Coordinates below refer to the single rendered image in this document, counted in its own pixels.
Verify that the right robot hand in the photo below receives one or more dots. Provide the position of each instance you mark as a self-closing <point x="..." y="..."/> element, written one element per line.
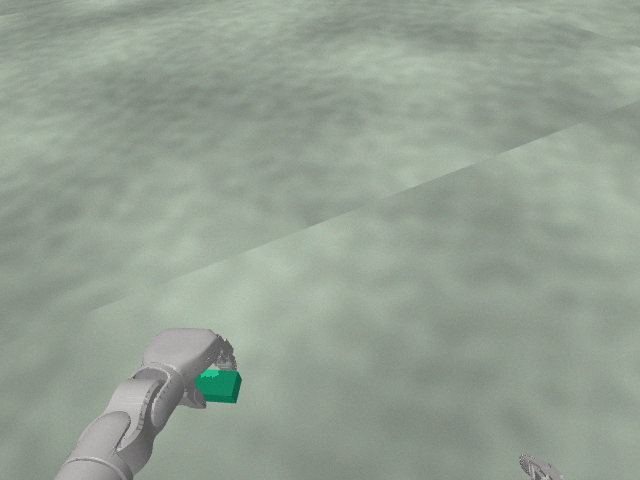
<point x="539" y="470"/>

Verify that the left robot hand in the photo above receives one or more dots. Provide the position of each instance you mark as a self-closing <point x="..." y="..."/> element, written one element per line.
<point x="190" y="352"/>

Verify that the small box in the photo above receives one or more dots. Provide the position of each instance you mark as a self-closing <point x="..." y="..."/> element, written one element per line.
<point x="219" y="385"/>

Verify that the left robot arm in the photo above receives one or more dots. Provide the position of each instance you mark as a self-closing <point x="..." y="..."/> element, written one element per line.
<point x="119" y="443"/>

